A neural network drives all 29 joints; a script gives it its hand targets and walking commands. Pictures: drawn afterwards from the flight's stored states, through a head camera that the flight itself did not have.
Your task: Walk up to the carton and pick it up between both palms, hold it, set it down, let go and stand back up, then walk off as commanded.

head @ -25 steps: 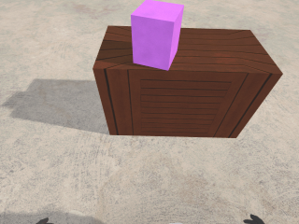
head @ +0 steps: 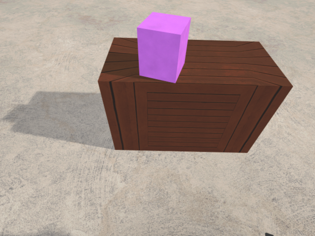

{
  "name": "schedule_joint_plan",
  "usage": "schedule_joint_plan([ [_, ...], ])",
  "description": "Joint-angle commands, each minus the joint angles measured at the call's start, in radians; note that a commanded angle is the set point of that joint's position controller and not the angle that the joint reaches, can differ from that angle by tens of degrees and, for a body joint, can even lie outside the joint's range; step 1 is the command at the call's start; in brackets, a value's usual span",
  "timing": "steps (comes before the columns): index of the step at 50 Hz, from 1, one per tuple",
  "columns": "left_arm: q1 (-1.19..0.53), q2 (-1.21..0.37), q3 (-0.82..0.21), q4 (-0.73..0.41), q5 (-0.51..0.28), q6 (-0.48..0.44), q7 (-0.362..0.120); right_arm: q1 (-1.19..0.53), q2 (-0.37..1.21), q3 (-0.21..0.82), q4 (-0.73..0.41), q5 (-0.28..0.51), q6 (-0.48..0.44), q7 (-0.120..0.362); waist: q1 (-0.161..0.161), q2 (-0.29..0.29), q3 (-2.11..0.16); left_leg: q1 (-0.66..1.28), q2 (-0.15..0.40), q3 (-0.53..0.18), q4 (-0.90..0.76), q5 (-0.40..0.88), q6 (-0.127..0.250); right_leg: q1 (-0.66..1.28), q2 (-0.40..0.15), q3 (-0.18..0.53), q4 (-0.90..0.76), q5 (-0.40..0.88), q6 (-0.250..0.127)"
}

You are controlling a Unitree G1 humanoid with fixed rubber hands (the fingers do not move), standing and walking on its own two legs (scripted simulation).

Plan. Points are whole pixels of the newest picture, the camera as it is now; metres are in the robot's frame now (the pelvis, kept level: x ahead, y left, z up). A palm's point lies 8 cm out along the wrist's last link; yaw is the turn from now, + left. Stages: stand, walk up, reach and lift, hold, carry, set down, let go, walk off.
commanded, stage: stand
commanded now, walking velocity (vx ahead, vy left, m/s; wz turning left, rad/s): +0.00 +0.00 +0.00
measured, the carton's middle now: (164, 47) +0.98 -0.06 +0.00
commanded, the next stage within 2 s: none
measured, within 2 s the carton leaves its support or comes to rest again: neither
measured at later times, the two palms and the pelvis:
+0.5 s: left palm out of the picture +0.06 +0.30 -0.10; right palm out of the picture +0.05 -0.32 -0.10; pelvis -0.02 +0.00 +0.01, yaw +0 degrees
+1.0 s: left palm out of the picture +0.06 +0.30 -0.10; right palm out of the picture +0.05 -0.32 -0.10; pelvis -0.02 +0.00 +0.01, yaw +0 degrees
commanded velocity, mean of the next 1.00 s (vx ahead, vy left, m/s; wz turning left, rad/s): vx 0.00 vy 0.00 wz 0.00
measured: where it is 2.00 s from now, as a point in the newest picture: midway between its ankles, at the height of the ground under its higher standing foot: outside the picture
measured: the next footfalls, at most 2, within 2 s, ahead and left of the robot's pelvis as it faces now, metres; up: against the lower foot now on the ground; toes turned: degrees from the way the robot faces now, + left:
none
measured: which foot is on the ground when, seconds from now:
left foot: down 0.00-1.00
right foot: down 0.00-1.00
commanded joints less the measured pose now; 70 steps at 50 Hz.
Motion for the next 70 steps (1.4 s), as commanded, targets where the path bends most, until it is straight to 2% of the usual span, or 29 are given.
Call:
schedule_joint_plan([
  [1, -0.111, 0.21, 0.027, -0.018, -0.002, -0.017, 0.004, -0.093, -0.18, 0.001, -0.02, -0.041, -0.021, -0.011, 0.005, -0.039, -0.101, 0.1, 0.131, -0.081, -0.175, 0.172, 0.051, 0.092, -0.13, 0.106, -0.232, 0.199, -0.06],
  [4, -0.106, 0.202, 0.026, -0.001, -0.003, -0.018, 0.004, -0.091, -0.182, 0.001, -0.007, -0.044, -0.022, -0.012, 0.007, -0.023, -0.107, 0.101, 0.137, -0.088, -0.194, 0.166, 0.053, 0.096, -0.129, 0.101, -0.242, 0.188, -0.06],
  [6, -0.125, 0.209, 0.027, -0.001, 0.0, -0.017, 0.004, -0.098, -0.176, 0.004, -0.003, -0.041, -0.023, -0.01, 0.007, -0.033, -0.094, 0.084, 0.137, -0.087, -0.21, 0.144, 0.05, 0.096, -0.123, 0.099, -0.249, 0.17, -0.053],
  [9, -0.108, 0.201, 0.026, 0.014, -0.004, -0.014, 0.0, -0.101, -0.186, 0.005, 0.01, -0.045, -0.024, -0.01, 0.015, -0.01, -0.095, 0.086, 0.14, -0.093, -0.225, 0.1, 0.046, 0.094, -0.122, 0.096, -0.263, 0.131, -0.052],
  [12, -0.122, 0.199, 0.023, 0.015, 0.0, -0.016, -0.001, -0.102, -0.18, 0.007, 0.016, -0.045, -0.02, -0.008, 0.012, -0.029, -0.067, 0.063, 0.139, -0.098, -0.251, 0.032, 0.047, 0.073, -0.117, 0.1, -0.276, 0.071, -0.052],
  [15, -0.111, 0.201, 0.022, 0.026, 0.0, -0.015, -0.002, -0.094, -0.183, 0.005, 0.026, -0.044, -0.021, -0.006, 0.015, -0.014, -0.065, 0.064, 0.135, -0.097, -0.257, 0.009, 0.045, 0.07, -0.124, 0.109, -0.293, 0.034, -0.054],
  [17, -0.122, 0.201, 0.023, 0.028, 0.001, -0.015, -0.003, -0.089, -0.177, 0.008, 0.029, -0.044, -0.021, -0.006, 0.012, -0.04, -0.065, 0.067, 0.135, -0.097, -0.256, 0.023, 0.045, 0.069, -0.123, 0.112, -0.302, 0.032, -0.054],
  [24, -0.122, 0.2, 0.023, 0.036, 0.002, -0.015, -0.003, -0.087, -0.181, 0.007, 0.038, -0.049, -0.019, -0.005, 0.01, -0.015, -0.058, 0.068, 0.135, -0.098, -0.259, 0.02, 0.042, 0.061, -0.123, 0.113, -0.309, 0.021, -0.053],
  [28, -0.124, 0.207, 0.025, 0.039, 0.003, -0.013, -0.002, -0.076, -0.179, 0.007, 0.043, -0.046, -0.016, -0.005, 0.006, -0.038, -0.062, 0.073, 0.131, -0.091, -0.246, 0.031, 0.04, 0.06, -0.127, 0.116, -0.318, 0.027, -0.05],
  [31, -0.12, 0.204, 0.023, 0.04, 0.004, -0.013, -0.003, -0.079, -0.181, 0.007, 0.043, -0.046, -0.016, -0.005, 0.007, -0.022, -0.06, 0.07, 0.132, -0.096, -0.251, 0.026, 0.041, 0.06, -0.124, 0.111, -0.312, 0.033, -0.049],
  [34, -0.127, 0.202, 0.022, 0.039, 0.003, -0.012, -0.001, -0.08, -0.176, 0.009, 0.041, -0.044, -0.016, -0.006, 0.007, -0.035, -0.071, 0.072, 0.137, -0.095, -0.251, 0.062, 0.044, 0.077, -0.128, 0.111, -0.305, 0.067, -0.052],
  [36, -0.115, 0.202, 0.022, 0.041, 0.002, -0.012, -0.001, -0.078, -0.178, 0.009, 0.042, -0.045, -0.016, -0.007, 0.016, -0.027, -0.079, 0.078, 0.137, -0.093, -0.247, 0.078, 0.043, 0.082, -0.131, 0.111, -0.305, 0.082, -0.049],
  [41, -0.118, 0.208, 0.024, 0.045, 0.002, -0.009, -0.001, -0.081, -0.177, 0.009, 0.038, -0.045, -0.016, -0.01, 0.013, -0.02, -0.08, 0.082, 0.135, -0.086, -0.238, 0.108, 0.043, 0.082, -0.129, 0.108, -0.303, 0.094, -0.048],
  [42, -0.125, 0.203, 0.022, 0.044, 0.004, -0.01, 0.0, -0.082, -0.178, 0.009, 0.039, -0.044, -0.015, -0.01, 0.01, -0.039, -0.081, 0.084, 0.136, -0.09, -0.243, 0.099, 0.042, 0.085, -0.129, 0.104, -0.305, 0.09, -0.049],
  [45, -0.116, 0.199, 0.021, 0.044, 0.003, -0.007, 0.0, -0.089, -0.177, 0.009, 0.037, -0.046, -0.015, -0.009, 0.013, -0.014, -0.088, 0.084, 0.139, -0.092, -0.244, 0.085, 0.045, 0.086, -0.129, 0.102, -0.304, 0.087, -0.05],
  [47, -0.122, 0.203, 0.024, 0.045, 0.003, -0.008, -0.002, -0.082, -0.176, 0.009, 0.04, -0.046, -0.015, -0.009, 0.014, -0.017, -0.082, 0.075, 0.138, -0.089, -0.251, 0.071, 0.042, 0.086, -0.127, 0.101, -0.302, 0.08, -0.049],
  [49, -0.117, 0.205, 0.022, 0.044, 0.002, -0.007, 0.0, -0.069, -0.177, 0.01, 0.041, -0.044, -0.014, -0.009, 0.008, -0.034, -0.076, 0.078, 0.134, -0.09, -0.241, 0.09, 0.044, 0.079, -0.129, 0.109, -0.308, 0.082, -0.049],
  [53, -0.116, 0.201, 0.021, 0.047, 0.002, -0.009, -0.001, -0.074, -0.186, 0.008, 0.039, -0.044, -0.014, -0.01, 0.012, -0.02, -0.091, 0.087, 0.138, -0.091, -0.241, 0.108, 0.045, 0.09, -0.128, 0.1, -0.299, 0.108, -0.049],
  [55, -0.118, 0.203, 0.021, 0.048, 0.005, -0.009, -0.001, -0.075, -0.182, 0.007, 0.041, -0.044, -0.013, -0.012, 0.013, -0.042, -0.09, 0.091, 0.132, -0.082, -0.231, 0.121, 0.043, 0.088, -0.13, 0.105, -0.309, 0.104, -0.047],
  [64, -0.125, 0.197, 0.021, 0.046, 0.003, -0.005, 0.001, -0.075, -0.179, 0.008, 0.039, -0.045, -0.011, -0.009, 0.013, -0.014, -0.071, 0.074, 0.135, -0.095, -0.251, 0.076, 0.045, 0.08, -0.123, 0.102, -0.306, 0.071, -0.049],
  [66, -0.121, 0.198, 0.021, 0.044, 0.004, -0.006, -0.001, -0.072, -0.183, 0.008, 0.038, -0.045, -0.013, -0.009, 0.012, -0.034, -0.077, 0.079, 0.133, -0.091, -0.245, 0.07, 0.043, 0.079, -0.126, 0.103, -0.311, 0.066, -0.047],
  [69, -0.117, 0.205, 0.023, 0.048, 0.004, -0.006, -0.001, -0.068, -0.179, 0.006, 0.043, -0.045, -0.013, -0.011, 0.01, -0.023, -0.082, 0.086, 0.13, -0.088, -0.238, 0.092, 0.044, 0.078, -0.129, 0.109, -0.316, 0.068, -0.047],
  [70, -0.126, 0.203, 0.021, 0.047, 0.009, -0.006, 0.0, -0.071, -0.181, 0.005, 0.041, -0.044, -0.011, -0.011, 0.008, -0.038, -0.086, 0.089, 0.131, -0.088, -0.236, 0.087, 0.046, 0.079, -0.13, 0.107, -0.318, 0.054, -0.048],
])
